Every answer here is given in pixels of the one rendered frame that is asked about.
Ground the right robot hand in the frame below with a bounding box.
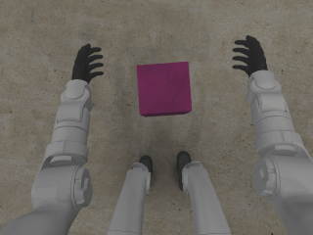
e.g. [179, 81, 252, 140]
[232, 35, 268, 78]

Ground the robot thigh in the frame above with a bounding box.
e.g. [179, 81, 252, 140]
[106, 167, 152, 235]
[182, 166, 232, 235]

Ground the left robot hand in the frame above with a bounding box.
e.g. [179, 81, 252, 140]
[71, 43, 104, 84]

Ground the left robot thigh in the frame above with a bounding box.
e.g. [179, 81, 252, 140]
[106, 167, 152, 235]

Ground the right robot thigh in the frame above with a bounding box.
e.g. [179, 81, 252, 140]
[182, 166, 232, 235]

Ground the left robot upper arm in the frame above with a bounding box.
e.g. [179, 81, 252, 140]
[0, 164, 93, 235]

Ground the robot right forearm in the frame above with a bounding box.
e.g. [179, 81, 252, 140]
[246, 70, 313, 163]

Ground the carton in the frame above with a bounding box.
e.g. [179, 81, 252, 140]
[136, 62, 193, 118]

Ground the robot left forearm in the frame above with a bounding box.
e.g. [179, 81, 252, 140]
[31, 79, 93, 206]

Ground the right robot upper arm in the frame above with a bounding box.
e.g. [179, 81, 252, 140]
[252, 155, 313, 235]

